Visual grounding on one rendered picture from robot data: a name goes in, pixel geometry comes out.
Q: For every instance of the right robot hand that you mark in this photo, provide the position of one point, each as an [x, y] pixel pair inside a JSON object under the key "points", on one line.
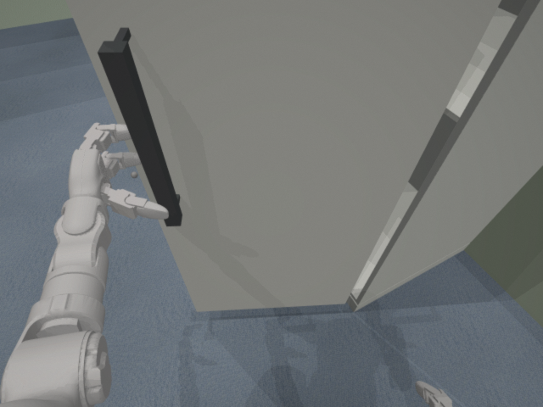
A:
{"points": [[433, 396]]}

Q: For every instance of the robot left upper arm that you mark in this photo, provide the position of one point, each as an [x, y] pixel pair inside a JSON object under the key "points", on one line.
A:
{"points": [[68, 370]]}

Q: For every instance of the left robot hand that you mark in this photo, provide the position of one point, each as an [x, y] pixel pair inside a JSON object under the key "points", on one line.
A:
{"points": [[89, 170]]}

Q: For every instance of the handle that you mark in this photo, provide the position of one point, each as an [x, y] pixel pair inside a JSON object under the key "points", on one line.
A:
{"points": [[116, 58]]}

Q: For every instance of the fridge door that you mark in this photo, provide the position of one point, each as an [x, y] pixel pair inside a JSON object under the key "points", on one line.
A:
{"points": [[290, 128]]}

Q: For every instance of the robot left forearm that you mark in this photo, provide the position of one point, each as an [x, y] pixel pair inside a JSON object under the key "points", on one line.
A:
{"points": [[73, 291]]}

